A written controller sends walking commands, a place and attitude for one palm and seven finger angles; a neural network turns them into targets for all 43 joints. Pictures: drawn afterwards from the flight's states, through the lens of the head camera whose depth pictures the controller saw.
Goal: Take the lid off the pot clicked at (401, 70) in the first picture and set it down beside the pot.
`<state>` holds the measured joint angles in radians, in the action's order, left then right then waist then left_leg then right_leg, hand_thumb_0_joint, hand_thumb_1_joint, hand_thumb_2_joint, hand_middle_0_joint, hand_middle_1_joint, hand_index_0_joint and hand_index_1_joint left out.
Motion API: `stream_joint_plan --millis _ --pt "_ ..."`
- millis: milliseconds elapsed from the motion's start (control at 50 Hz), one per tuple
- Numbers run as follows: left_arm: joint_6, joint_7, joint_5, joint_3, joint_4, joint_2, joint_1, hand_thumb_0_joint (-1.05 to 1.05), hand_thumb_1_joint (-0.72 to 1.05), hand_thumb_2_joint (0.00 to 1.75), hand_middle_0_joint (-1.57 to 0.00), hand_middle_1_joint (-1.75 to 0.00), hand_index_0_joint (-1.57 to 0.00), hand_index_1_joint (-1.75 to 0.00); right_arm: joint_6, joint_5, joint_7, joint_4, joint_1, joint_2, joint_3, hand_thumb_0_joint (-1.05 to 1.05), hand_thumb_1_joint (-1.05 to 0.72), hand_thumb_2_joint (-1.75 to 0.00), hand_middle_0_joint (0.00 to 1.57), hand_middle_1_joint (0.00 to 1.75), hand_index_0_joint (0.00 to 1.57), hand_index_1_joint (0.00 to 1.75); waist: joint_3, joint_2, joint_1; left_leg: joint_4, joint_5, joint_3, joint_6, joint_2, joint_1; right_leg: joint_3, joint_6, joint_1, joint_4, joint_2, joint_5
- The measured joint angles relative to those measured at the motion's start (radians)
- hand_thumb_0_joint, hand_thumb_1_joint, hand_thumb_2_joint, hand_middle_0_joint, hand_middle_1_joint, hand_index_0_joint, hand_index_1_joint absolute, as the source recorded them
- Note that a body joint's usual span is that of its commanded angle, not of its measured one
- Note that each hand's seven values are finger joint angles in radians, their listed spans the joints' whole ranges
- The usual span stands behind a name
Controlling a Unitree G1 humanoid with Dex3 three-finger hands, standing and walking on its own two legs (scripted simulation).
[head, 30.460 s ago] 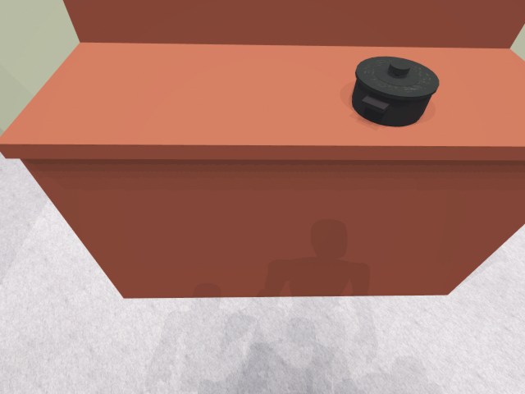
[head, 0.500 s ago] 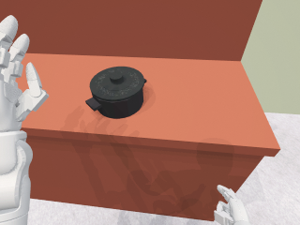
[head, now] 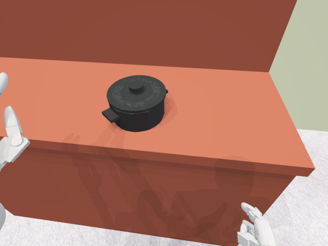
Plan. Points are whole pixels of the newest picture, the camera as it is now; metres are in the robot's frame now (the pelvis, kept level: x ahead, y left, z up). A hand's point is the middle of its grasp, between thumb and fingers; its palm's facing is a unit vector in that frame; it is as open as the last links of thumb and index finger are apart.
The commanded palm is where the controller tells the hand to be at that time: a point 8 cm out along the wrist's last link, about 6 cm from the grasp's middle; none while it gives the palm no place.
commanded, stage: draw the hand back to the body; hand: left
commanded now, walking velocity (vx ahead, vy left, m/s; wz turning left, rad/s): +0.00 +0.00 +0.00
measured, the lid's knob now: (135, 86) +0.50 +0.16 +0.15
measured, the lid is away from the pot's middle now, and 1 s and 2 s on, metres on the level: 0.01 0.01 0.01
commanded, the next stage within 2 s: come to a stop and stand still in 0.10 s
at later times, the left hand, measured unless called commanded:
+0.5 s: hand out of the picture +0.04 +0.17 -0.17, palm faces -0.04 -0.95 -0.29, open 7.3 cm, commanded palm none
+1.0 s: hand out of the picture -0.10 +0.09 -0.16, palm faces +0.04 -0.92 -0.39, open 7.3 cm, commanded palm none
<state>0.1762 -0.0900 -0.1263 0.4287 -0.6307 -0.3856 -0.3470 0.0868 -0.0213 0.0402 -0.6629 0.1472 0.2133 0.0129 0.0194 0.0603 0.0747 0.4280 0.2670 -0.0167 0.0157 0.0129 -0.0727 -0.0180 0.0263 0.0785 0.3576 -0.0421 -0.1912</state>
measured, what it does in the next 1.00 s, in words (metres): walks backwards: left foot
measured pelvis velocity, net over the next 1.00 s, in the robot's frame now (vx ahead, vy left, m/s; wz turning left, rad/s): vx -0.13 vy -0.10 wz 0.01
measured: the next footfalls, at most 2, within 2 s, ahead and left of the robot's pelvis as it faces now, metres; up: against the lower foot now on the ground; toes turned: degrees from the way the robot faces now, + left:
left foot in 0.76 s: -0.11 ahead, +0.08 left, +0.00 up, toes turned +8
left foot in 1.14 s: -0.16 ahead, +0.02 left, +0.00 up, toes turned +9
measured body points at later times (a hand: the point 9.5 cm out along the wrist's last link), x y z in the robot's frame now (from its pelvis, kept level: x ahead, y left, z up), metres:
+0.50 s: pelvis -0.03 -0.01 -0.03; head -0.05 -0.06 +0.42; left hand +0.04 +0.22 -0.15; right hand +0.05 -0.27 -0.18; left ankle -0.02 +0.11 -0.74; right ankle +0.10 -0.06 -0.74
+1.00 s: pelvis -0.13 -0.10 -0.03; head -0.13 -0.20 +0.41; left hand -0.11 +0.14 -0.13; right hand -0.19 -0.29 -0.23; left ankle -0.16 +0.07 -0.72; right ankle -0.01 -0.10 -0.74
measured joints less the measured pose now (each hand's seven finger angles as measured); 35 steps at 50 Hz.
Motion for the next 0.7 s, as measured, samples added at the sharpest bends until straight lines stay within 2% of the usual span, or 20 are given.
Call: stream_joint_plan --millis 100,220,240,260,280,300,360,400,440,480,500,520,580,620,660,700 --pt "-0.012 -0.007 0.006 0.0 -0.007 0.002 0.0 0.01 0.89 0.9 -0.21 -0.3 -0.21 -0.3 0.002 0.001 0.004 0.0 -0.002 -0.004 0.005 0.02 -0.9 -0.9 0.2 0.3 0.2 0.3 0.0 -0.001 0.013 0.007 0.004 0.005 0.007 -0.006 0.001 -0.005 -0.006 -0.007 0.0 0.006 -0.002" --pt "-0.023 -0.01 0.007 0.001 -0.006 0.007 0.009 0.01 0.89 0.9 -0.21 -0.3 -0.21 -0.3 -0.002 0.003 0.001 0.003 -0.008 -0.013 0.015 0.02 -0.9 -0.9 0.2 0.3 0.21 0.3 0.0 -0.008 0.014 0.005 0.003 0.003 0.013 -0.014 0.005 -0.003 -0.013 -0.009 0.002 0.014 -0.004" --pt "0.007 -0.007 0.037 -0.022 0.055 -0.001 0.028 0.01 0.89 0.9 -0.2 -0.3 -0.21 -0.3 0.011 -0.006 -0.008 -0.013 -0.009 -0.01 0.01 0.01 -0.9 -0.9 0.2 0.3 0.21 0.3 -0.019 -0.011 0.005 0.03 0.003 0.014 0.014 -0.021 -0.032 -0.013 -0.015 0.02 0.023 0.022 -0.011" --pt "0.023 0.009 0.056 -0.071 0.175 -0.008 0.068 0.0 0.89 0.9 -0.2 -0.3 -0.2 -0.3 0.027 -0.011 -0.024 -0.035 -0.006 0.005 0.002 0.01 -0.9 -0.9 0.2 0.3 0.21 0.3 -0.036 -0.008 0.013 0.041 0.004 0.018 0.016 -0.032 -0.055 -0.025 -0.018 0.064 0.077 0.034 -0.023" --pt "0.0 0.022 0.07 -0.123 0.315 -0.009 0.103 0.0 0.89 0.9 -0.2 -0.3 -0.2 -0.3 0.031 -0.006 -0.041 -0.06 -0.004 0.024 -0.007 0.01 -0.9 -0.9 0.2 0.3 0.21 0.3 -0.055 -0.004 0.017 0.041 0.001 0.019 0.019 -0.046 -0.072 -0.034 -0.028 0.115 0.145 0.052 -0.04" --pt "-0.044 0.031 0.081 -0.169 0.462 -0.005 0.127 0.0 0.89 0.9 -0.2 -0.3 -0.2 -0.3 0.022 0.004 -0.051 -0.083 -0.007 0.038 -0.018 0.01 -0.9 -0.9 0.2 0.3 0.21 0.3 -0.068 0.001 0.011 0.038 -0.007 0.017 0.023 -0.062 -0.084 -0.032 -0.033 0.167 0.222 0.065 -0.079" --pt "-0.173 0.042 0.117 -0.274 0.899 0.029 0.159 -0.01 0.9 0.9 -0.19 -0.3 -0.19 -0.3 -0.023 0.027 -0.055 -0.131 -0.011 0.05 -0.04 0.01 -0.9 -0.9 0.2 0.3 0.21 0.3 -0.075 -0.007 -0.04 0.028 -0.027 0.0 0.035 -0.107 -0.093 0.012 -0.04 0.309 0.413 0.076 -0.168" --pt "-0.217 0.053 0.131 -0.332 1.144 0.063 0.151 0.0 0.91 0.9 -0.19 -0.3 -0.19 -0.3 -0.049 0.034 -0.055 -0.151 0.0 0.043 -0.04 0.01 -0.9 -0.9 0.2 0.3 0.21 0.3 -0.052 -0.039 -0.075 0.037 -0.024 -0.03 0.033 -0.13 -0.086 0.036 -0.039 0.364 0.445 0.076 -0.16" --pt "-0.232 0.065 0.137 -0.387 1.324 0.117 0.115 0.0 0.91 0.9 -0.19 -0.3 -0.19 -0.3 -0.073 0.038 -0.057 -0.17 0.022 0.045 -0.031 0.01 -0.9 -0.9 0.2 0.3 0.21 0.3 -0.021 -0.071 -0.092 0.077 0.002 -0.066 0.023 -0.14 -0.082 0.046 -0.031 0.358 0.369 0.072 -0.103" --pt "-0.238 0.076 0.142 -0.438 1.457 0.194 0.064 0.01 0.91 0.9 -0.19 -0.3 -0.19 -0.3 -0.1 0.038 -0.055 -0.201 0.046 0.058 -0.027 0.01 -0.91 -0.9 0.2 0.3 0.21 0.3 0.013 -0.073 -0.098 0.135 0.043 -0.094 0.01 -0.124 -0.081 0.055 0.026 0.342 0.341 0.052 0.023" --pt "-0.241 0.067 0.144 -0.442 1.509 0.233 0.04 0.01 0.93 0.9 -0.2 -0.3 -0.2 -0.3 -0.116 0.04 -0.052 -0.218 0.063 0.066 -0.028 0.01 -0.91 -0.9 0.2 0.3 0.2 0.3 0.025 -0.059 -0.104 0.162 0.065 -0.091 0.007 -0.108 -0.088 0.047 0.048 0.338 0.34 0.037 0.034" --pt "-0.241 0.05 0.145 -0.428 1.546 0.249 0.019 0.0 0.99 0.89 -0.2 -0.3 -0.2 -0.3 -0.131 0.042 -0.048 -0.237 0.085 0.069 -0.031 0.01 -0.91 -0.9 0.2 0.3 0.2 0.3 0.032 -0.047 -0.106 0.191 0.097 -0.078 0.006 -0.095 -0.104 0.034 0.065 0.335 0.33 0.024 0.034" --pt "-0.24 0.053 0.136 -0.425 1.612 0.256 -0.032 0.0 1.04 0.89 -0.21 -0.3 -0.21 -0.3 -0.165 0.046 -0.04 -0.298 0.157 0.064 -0.042 0.01 -0.91 -0.9 0.2 0.3 0.2 0.3 0.032 -0.028 -0.103 0.396 0.182 -0.021 -0.005 -0.086 -0.207 -0.008 0.103 0.342 0.258 0.008 0.063" --pt "-0.241 0.046 0.131 -0.424 1.646 0.258 -0.043 0.0 1.02 0.89 -0.21 -0.3 -0.21 -0.3 -0.169 0.051 -0.037 -0.334 0.212 0.059 -0.05 0.01 -0.91 -0.9 0.2 0.3 0.2 0.3 0.024 -0.013 -0.099 0.524 0.182 -0.018 -0.009 -0.075 -0.249 -0.028 0.112 0.348 0.202 0.004 0.092" --pt "-0.237 0.039 0.135 -0.418 1.667 0.258 -0.049 0.01 1.0 0.89 -0.21 -0.3 -0.21 -0.3 -0.168 0.053 -0.036 -0.363 0.27 0.048 -0.053 0.01 -0.91 -0.9 0.19 0.3 0.2 0.3 0.008 -0.001 -0.097 0.507 0.211 -0.045 -0.004 -0.059 -0.227 -0.036 0.115 0.354 0.15 0.004 0.113" --pt "-0.235 0.033 0.142 -0.411 1.674 0.252 -0.044 0.01 0.98 0.89 -0.21 -0.3 -0.21 -0.3 -0.165 0.053 -0.037 -0.386 0.322 0.029 -0.049 0.01 -0.91 -0.9 0.19 0.3 0.2 0.3 -0.006 -0.001 -0.095 0.382 0.248 -0.079 0.013 -0.051 -0.163 -0.037 0.115 0.361 0.106 0.007 0.129"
